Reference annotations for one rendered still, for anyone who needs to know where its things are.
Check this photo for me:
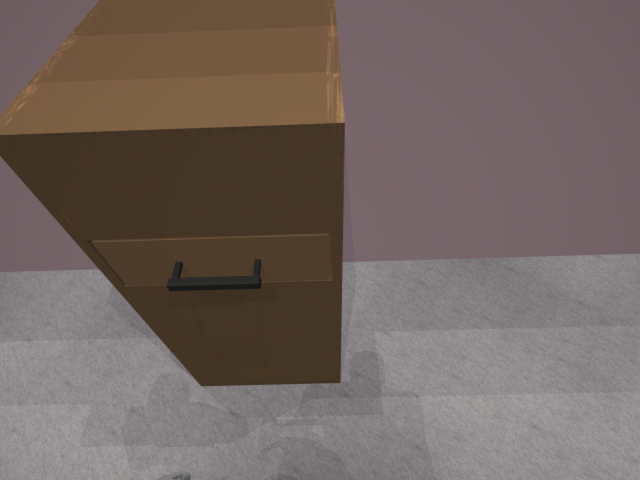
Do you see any handle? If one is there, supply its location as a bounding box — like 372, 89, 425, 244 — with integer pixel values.
167, 259, 261, 291

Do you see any drawer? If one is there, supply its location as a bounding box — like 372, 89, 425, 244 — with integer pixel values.
91, 233, 329, 285

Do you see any cabinet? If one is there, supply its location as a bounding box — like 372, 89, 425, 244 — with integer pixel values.
0, 0, 345, 386

